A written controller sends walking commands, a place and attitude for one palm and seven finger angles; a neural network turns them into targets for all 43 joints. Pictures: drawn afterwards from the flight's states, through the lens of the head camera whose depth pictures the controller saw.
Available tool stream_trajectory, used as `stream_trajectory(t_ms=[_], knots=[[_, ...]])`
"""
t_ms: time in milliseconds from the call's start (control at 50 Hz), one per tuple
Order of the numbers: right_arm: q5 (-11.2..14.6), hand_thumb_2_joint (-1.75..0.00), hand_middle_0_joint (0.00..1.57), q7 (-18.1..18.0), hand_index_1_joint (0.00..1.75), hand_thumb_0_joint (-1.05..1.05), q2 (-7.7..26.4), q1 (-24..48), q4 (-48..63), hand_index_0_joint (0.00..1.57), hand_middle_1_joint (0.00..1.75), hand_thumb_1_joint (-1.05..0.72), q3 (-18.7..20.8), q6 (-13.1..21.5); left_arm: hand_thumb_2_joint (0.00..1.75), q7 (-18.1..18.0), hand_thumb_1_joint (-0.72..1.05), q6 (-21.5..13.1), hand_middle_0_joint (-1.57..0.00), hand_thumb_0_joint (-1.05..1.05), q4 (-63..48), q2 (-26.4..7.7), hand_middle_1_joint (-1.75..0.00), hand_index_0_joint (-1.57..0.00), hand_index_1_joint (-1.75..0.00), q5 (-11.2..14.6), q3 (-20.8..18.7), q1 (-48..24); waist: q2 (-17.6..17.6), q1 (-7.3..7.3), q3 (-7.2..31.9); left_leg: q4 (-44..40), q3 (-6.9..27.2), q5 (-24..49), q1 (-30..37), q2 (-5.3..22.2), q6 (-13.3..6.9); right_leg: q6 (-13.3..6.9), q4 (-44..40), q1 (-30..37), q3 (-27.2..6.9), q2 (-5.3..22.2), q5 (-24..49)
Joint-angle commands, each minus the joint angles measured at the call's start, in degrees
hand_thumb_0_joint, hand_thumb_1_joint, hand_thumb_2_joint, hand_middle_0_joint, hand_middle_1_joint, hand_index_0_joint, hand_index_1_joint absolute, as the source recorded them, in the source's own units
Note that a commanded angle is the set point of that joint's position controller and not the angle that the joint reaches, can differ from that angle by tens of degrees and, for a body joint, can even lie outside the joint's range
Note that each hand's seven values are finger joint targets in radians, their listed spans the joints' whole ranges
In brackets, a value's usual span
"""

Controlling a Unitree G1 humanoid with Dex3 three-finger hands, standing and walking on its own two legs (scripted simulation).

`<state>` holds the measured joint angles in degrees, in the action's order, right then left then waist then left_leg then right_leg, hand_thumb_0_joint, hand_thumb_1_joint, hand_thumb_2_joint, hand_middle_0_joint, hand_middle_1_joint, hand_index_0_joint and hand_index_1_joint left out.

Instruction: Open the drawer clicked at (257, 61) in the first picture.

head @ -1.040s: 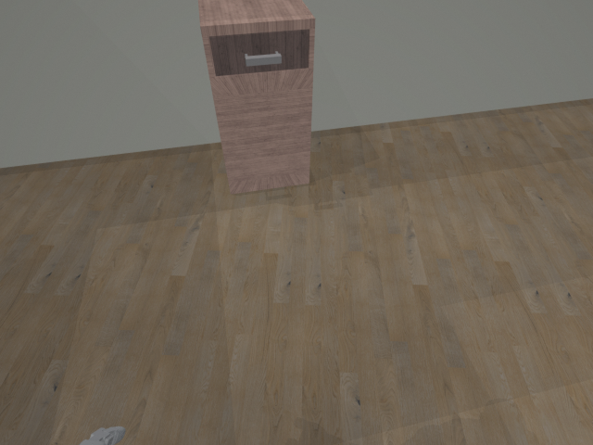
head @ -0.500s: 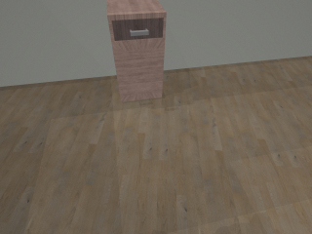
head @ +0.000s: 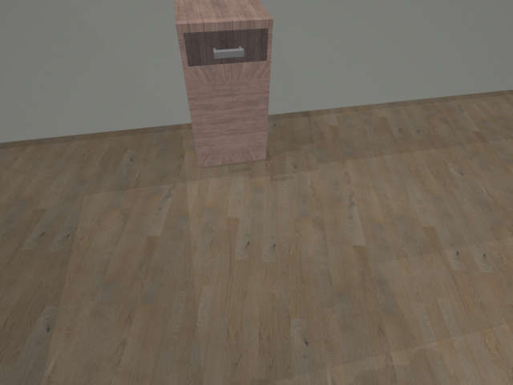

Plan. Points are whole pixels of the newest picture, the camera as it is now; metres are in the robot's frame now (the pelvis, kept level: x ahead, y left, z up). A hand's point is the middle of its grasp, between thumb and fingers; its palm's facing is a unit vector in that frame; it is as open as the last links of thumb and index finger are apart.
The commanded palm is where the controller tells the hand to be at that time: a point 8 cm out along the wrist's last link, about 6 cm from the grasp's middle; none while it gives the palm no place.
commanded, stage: look at it before walking up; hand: left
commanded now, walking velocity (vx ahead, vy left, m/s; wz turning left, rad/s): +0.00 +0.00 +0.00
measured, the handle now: (228, 51) +1.42 +0.20 -0.09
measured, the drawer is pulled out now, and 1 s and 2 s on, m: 0.00 0.00 0.00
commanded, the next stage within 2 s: walk to a spot facing it in 0.40 s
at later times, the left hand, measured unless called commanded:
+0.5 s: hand out of the picture +0.08 +0.25 -0.16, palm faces -0.03 -0.94 -0.33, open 7.4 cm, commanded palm none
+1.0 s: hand out of the picture +0.10 +0.14 -0.18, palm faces -0.08 -0.98 -0.19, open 7.4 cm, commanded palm none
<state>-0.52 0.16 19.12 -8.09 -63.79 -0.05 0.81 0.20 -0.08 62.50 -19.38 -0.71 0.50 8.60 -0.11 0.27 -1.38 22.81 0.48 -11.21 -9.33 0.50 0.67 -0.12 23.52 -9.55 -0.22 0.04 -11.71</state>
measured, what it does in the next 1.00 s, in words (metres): walks ahead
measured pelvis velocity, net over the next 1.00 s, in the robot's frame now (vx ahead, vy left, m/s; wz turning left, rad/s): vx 0.11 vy -0.04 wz -0.17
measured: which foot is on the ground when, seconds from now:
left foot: down 0.00-0.86, up 0.88-1.00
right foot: down 0.00-1.00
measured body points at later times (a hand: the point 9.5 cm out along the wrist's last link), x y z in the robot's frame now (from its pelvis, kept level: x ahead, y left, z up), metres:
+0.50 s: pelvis +0.01 +0.00 +0.00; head +0.01 +0.00 +0.45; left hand +0.08 +0.30 -0.13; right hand +0.09 -0.30 -0.13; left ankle +0.01 +0.13 -0.74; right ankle +0.01 -0.12 -0.74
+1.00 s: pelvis +0.11 -0.04 -0.01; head +0.12 -0.05 +0.44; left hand +0.10 +0.19 -0.16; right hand +0.07 -0.28 -0.17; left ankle +0.08 +0.09 -0.67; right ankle +0.05 -0.11 -0.74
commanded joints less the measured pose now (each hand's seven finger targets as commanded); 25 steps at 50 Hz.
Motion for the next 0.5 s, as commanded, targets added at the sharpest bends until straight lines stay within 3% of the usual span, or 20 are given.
stream_trajectory(t_ms=[0, 480], knots=[[0.0, -0.90, 0.20, -0.8, 0.30, 0.00, 11.7, 2.7, 3.9, 0.20, 0.30, -0.90, 2.4, 1.2, 0.90, -0.8, 0.90, -1.3, -0.20, 0.00, -3.8, -11.8, -0.30, -0.20, -0.30, 0.0, -2.3, -2.5, -0.7, -0.28, 2.2, -4.3, 5.6, 4.1, 0.3, 6.0, -2.3, -1.8, -5.6, -0.8, -6.5, 6.7, 1.7], [0.1, -0.90, 0.20, -0.8, 0.30, 0.00, 11.9, 3.8, 3.6, 0.20, 0.30, -0.90, 2.2, 1.0, 0.90, -0.8, 0.90, -1.4, -0.20, 0.00, -3.4, -11.9, -0.30, -0.20, -0.30, 0.0, -2.2, -2.6, 0.2, -0.30, 2.6, -4.8, 5.2, 6.6, 1.9, 6.4, -2.1, -1.6, -5.8, 0.5, -6.1, 6.8, 5.7]])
